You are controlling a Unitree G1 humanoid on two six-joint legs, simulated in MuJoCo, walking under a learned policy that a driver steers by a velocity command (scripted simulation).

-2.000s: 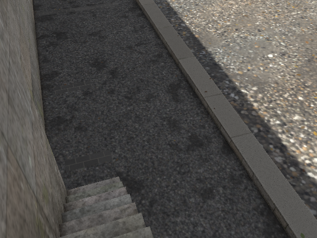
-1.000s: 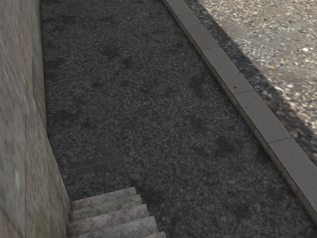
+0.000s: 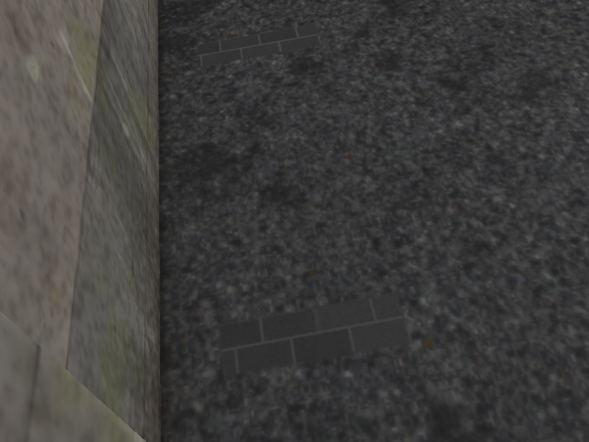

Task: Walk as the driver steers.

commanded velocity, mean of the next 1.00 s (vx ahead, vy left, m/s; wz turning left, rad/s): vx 0.50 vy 0.00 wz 0.08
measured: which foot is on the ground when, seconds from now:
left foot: up 0.00-0.20, down 0.22-0.34, up 0.36-0.54, down 0.56-0.84, up 0.86-1.00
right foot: up 0.00-0.06, down 0.08-0.18, up 0.20-0.34, down 0.36-0.56, up 0.58-0.84, down 0.86-1.00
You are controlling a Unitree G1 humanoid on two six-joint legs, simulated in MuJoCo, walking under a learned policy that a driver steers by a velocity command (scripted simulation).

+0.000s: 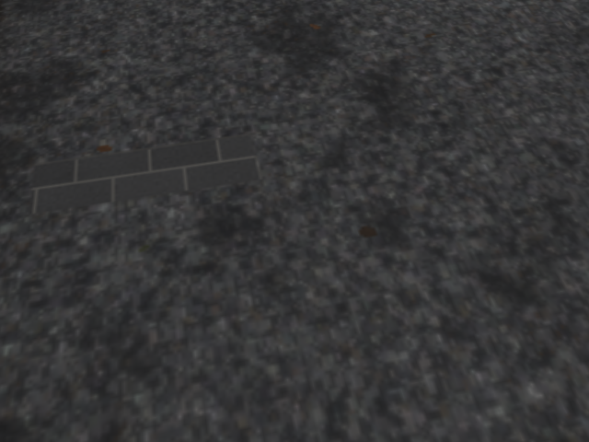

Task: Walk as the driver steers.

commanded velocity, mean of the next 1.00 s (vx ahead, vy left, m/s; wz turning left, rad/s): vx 0.50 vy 0.00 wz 0.56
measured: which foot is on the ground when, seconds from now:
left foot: up 0.00-0.24, down 0.26-0.74, up 0.76-1.00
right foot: down 0.00-0.26, up 0.28-0.72, down 0.74-1.00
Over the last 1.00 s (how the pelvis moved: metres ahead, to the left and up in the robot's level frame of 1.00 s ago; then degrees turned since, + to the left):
1.45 0.00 -0.61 4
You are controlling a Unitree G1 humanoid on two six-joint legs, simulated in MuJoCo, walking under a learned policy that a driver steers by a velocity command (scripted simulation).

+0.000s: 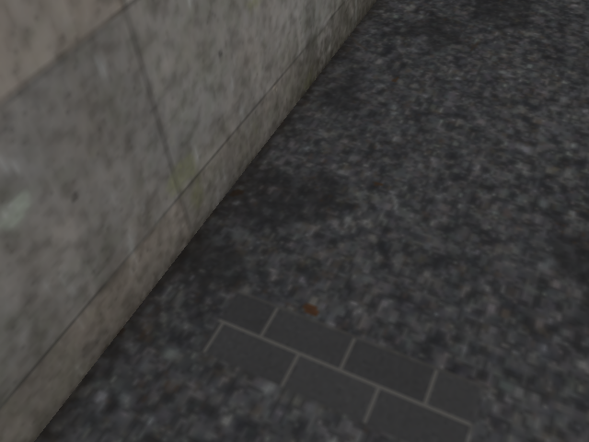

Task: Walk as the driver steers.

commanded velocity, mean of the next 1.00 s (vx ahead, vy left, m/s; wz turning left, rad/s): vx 0.23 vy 0.00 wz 0.57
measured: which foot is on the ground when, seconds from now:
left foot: up 0.00-0.24, down 0.26-0.82, up 0.84-1.00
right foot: down 0.00-0.28, up 0.30-0.80, down 0.82-1.00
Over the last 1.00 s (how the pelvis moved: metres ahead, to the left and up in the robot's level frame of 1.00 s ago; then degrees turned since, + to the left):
0.66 0.04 0.01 32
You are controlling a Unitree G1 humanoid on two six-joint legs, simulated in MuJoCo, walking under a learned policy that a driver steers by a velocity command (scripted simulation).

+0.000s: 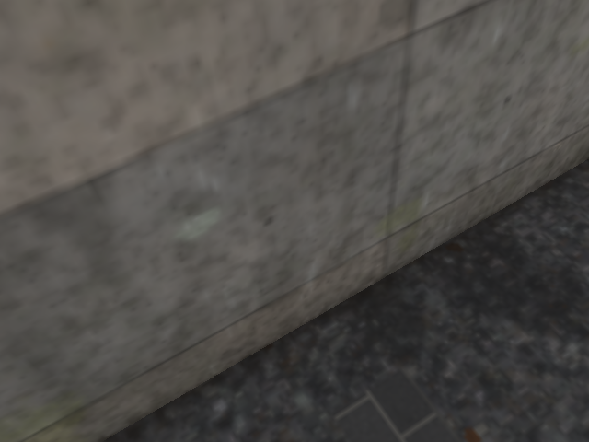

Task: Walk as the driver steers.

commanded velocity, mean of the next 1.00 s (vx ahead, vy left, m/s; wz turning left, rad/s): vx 0.10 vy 0.00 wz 0.34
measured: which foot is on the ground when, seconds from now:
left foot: up 0.00-0.18, down 0.20-0.60, up 0.62-0.86, down 0.88-1.00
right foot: down 0.00-0.88, up 0.90-1.00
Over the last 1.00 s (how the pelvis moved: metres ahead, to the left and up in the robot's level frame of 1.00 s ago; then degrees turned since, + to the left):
0.32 0.04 0.00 34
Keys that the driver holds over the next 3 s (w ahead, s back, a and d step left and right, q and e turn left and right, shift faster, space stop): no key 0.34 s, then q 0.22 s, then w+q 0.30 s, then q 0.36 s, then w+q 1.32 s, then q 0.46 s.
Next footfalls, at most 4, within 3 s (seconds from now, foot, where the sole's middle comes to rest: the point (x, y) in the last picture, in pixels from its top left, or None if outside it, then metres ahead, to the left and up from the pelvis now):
0.20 left None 0.03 0.13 -0.78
0.88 left None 0.05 0.16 -0.78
1.30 right None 0.19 0.02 -0.78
1.72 left None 0.03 0.19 -0.78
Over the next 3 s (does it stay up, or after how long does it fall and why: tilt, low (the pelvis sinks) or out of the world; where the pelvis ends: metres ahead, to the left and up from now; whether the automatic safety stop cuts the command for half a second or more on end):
stays up -0.04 0.09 0.00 its command is cut before an obstacle after 1.2 s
